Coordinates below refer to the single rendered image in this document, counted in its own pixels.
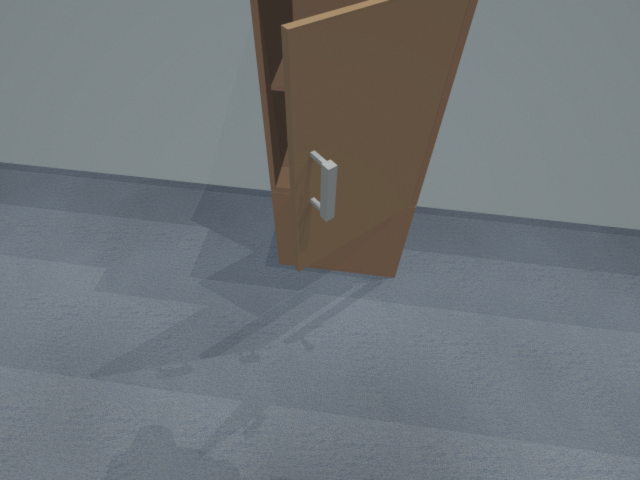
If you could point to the handle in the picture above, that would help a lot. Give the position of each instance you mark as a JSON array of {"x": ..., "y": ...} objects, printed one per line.
[{"x": 326, "y": 206}]

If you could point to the cupboard door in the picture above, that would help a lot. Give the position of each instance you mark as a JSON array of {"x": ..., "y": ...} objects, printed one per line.
[{"x": 363, "y": 84}]

